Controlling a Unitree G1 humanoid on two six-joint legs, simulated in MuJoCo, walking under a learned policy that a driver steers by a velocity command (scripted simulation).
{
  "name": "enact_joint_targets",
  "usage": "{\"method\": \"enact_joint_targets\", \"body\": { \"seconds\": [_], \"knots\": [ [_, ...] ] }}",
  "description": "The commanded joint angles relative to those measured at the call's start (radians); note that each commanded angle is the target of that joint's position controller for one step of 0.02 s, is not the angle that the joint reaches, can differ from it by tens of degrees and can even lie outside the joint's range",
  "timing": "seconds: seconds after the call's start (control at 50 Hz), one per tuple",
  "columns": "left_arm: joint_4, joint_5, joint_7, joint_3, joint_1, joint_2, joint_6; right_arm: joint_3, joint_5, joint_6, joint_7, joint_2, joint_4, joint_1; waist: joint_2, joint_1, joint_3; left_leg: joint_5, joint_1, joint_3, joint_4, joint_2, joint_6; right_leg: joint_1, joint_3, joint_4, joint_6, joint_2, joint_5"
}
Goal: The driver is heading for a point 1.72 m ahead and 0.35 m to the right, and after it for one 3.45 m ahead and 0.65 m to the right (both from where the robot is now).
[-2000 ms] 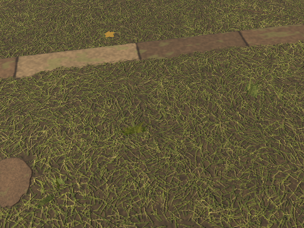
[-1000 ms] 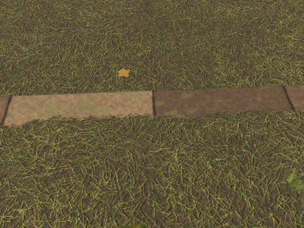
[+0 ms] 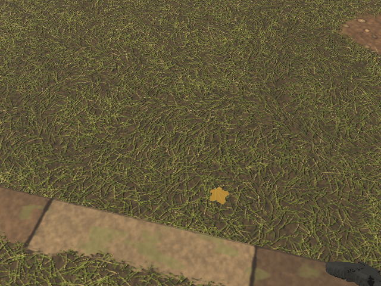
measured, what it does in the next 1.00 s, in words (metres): walks ahead: right foot, then left foot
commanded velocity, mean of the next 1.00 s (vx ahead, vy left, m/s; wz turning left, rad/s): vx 0.50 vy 0.00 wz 0.00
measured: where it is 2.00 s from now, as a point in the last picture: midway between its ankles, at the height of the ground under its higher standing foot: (221, 152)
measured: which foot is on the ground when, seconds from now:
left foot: down 0.00-0.48, up 0.50-0.98, down 1.00-1.00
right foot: up 0.00-0.44, down 0.46-1.00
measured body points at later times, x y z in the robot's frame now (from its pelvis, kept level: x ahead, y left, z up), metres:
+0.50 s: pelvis +0.27 -0.04 +0.00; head +0.31 -0.05 +0.44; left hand +0.49 +0.19 -0.08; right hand +0.26 -0.33 -0.14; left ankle +0.10 +0.10 -0.70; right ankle +0.38 -0.14 -0.73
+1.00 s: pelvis +0.53 -0.02 +0.00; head +0.56 +0.00 +0.44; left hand +0.52 +0.27 -0.14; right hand +0.75 -0.25 -0.08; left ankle +0.66 +0.11 -0.73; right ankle +0.38 -0.15 -0.73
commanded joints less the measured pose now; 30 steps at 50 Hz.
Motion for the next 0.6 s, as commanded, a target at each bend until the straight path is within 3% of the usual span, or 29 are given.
{"method": "enact_joint_targets", "body": {
  "seconds": [0.02,0.04,0.06,0.12,0.18,0.26,0.32,0.38,0.42,0.44,0.46,0.48,0.5,0.52,0.54,0.56,0.58,0.6],
  "knots": [
    [-0.121,-0.017,-0.007,0.022,-0.081,0.133,-0.046,-0.050,0.006,0.009,-0.010,-0.156,0.019,0.268,0.118,-0.142,-0.158,-0.096,0.603,-0.500,-0.260,0.331,0.213,-0.586,0.036,0.359,-0.015,-0.078,0.048],
    [-0.127,-0.002,-0.005,0.023,-0.114,0.122,-0.042,-0.041,0.000,0.009,-0.005,-0.130,0.018,0.212,0.075,-0.112,-0.086,-0.029,0.470,-0.417,-0.299,0.288,0.197,-0.553,0.021,0.296,-0.008,-0.105,0.111],
    [-0.123,0.008,-0.002,0.028,-0.101,0.112,-0.031,-0.034,-0.008,0.004,-0.001,-0.108,0.014,0.176,0.090,-0.075,-0.057,0.030,0.378,-0.357,-0.334,0.254,0.185,-0.492,0.028,0.246,-0.002,-0.132,0.158],
    [-0.112,0.012,0.002,0.021,-0.069,0.065,-0.001,-0.041,-0.003,-0.016,0.002,-0.121,0.037,0.166,0.102,-0.035,-0.039,0.142,0.267,-0.257,-0.401,0.227,0.202,-0.426,0.015,0.176,0.024,-0.141,0.234],
    [-0.145,0.019,0.005,0.016,-0.170,0.050,0.001,-0.049,-0.003,-0.017,-0.011,-0.147,0.071,0.206,0.069,-0.053,-0.007,0.209,0.279,-0.190,-0.423,0.217,0.196,-0.482,0.014,0.017,0.040,-0.148,0.383],
    [-0.177,0.013,-0.011,0.004,-0.307,0.024,-0.013,-0.052,0.008,-0.005,-0.023,-0.172,0.108,0.267,0.067,-0.105,0.020,0.181,0.303,-0.118,-0.424,0.189,0.156,-0.437,-0.017,-0.230,0.031,-0.112,0.569],
    [-0.210,0.004,-0.027,0.003,-0.394,0.032,-0.020,-0.055,0.016,0.007,-0.025,-0.188,0.143,0.325,0.066,-0.138,0.042,0.142,0.374,-0.130,-0.398,0.223,0.151,-0.438,-0.024,-0.320,0.019,-0.093,0.567],
    [-0.240,0.003,-0.045,0.010,-0.430,0.052,-0.029,-0.061,0.020,0.022,-0.032,-0.200,0.170,0.343,0.076,-0.131,0.046,0.199,0.474,-0.149,-0.339,0.266,0.129,-0.443,-0.019,-0.388,-0.017,-0.078,0.477],
    [-0.230,0.004,-0.049,0.020,-0.371,0.075,-0.033,-0.065,0.020,0.033,-0.036,-0.212,0.178,0.328,0.096,-0.091,0.011,0.336,0.507,-0.145,-0.266,0.269,0.107,-0.341,-0.047,-0.414,-0.046,-0.050,0.408],
    [-0.202,0.008,-0.044,0.035,-0.274,0.098,-0.034,-0.062,0.020,0.038,-0.039,-0.209,0.176,0.308,0.090,-0.035,-0.046,0.484,0.495,-0.111,-0.154,0.232,0.086,-0.197,-0.079,-0.445,-0.069,-0.018,0.413],
    [-0.158,0.014,-0.034,0.060,-0.112,0.155,-0.034,-0.049,0.011,0.040,-0.042,-0.177,0.168,0.312,0.058,0.029,-0.167,0.479,0.401,-0.066,0.052,0.176,0.054,0.057,-0.047,-0.412,-0.110,-0.054,0.457],
    [-0.144,0.033,-0.025,0.083,0.017,0.256,-0.031,-0.018,-0.004,0.026,-0.037,-0.087,0.139,0.409,-0.125,0.028,-0.344,0.150,0.044,-0.008,0.439,0.061,-0.011,0.474,0.308,-0.390,-0.246,-0.306,0.427],
    [-0.122,0.008,-0.029,0.078,0.070,0.228,-0.022,-0.004,0.002,0.005,-0.031,-0.057,0.152,0.430,-0.285,0.038,-0.443,-0.414,-0.192,-0.085,0.667,-0.050,-0.040,0.615,0.664,-0.560,-0.332,-0.402,0.224],
    [-0.127,0.002,-0.028,0.055,0.032,0.165,-0.020,-0.033,0.027,-0.009,-0.025,-0.164,0.137,0.347,-0.185,0.053,-0.318,-0.399,-0.303,-0.151,0.755,0.014,-0.026,0.533,0.601,-0.601,-0.280,-0.375,0.111],
    [-0.140,0.008,-0.024,0.046,-0.035,0.138,-0.017,-0.035,0.039,-0.016,-0.024,-0.175,0.109,0.255,-0.122,0.038,-0.199,-0.314,-0.328,-0.121,0.741,0.063,-0.015,0.395,0.470,-0.615,-0.243,-0.341,0.143],
    [-0.145,0.017,-0.026,0.038,-0.100,0.115,-0.017,-0.035,0.026,-0.014,-0.028,-0.164,0.102,0.214,-0.060,0.006,-0.111,-0.237,-0.297,-0.100,0.679,0.101,-0.020,0.248,0.368,-0.646,-0.227,-0.299,0.237],
    [-0.150,0.026,-0.028,0.030,-0.144,0.087,-0.021,-0.040,0.013,-0.005,-0.031,-0.155,0.104,0.217,-0.068,-0.030,-0.077,-0.182,-0.239,-0.108,0.615,0.134,-0.023,0.146,0.301,-0.674,-0.216,-0.266,0.315],
    [-0.151,0.030,-0.031,0.028,-0.167,0.076,-0.026,-0.040,0.012,0.007,-0.031,-0.138,0.113,0.243,-0.083,-0.057,-0.066,-0.152,-0.179,-0.111,0.585,0.148,-0.029,0.081,0.261,-0.704,-0.214,-0.245,0.348]
  ]
}}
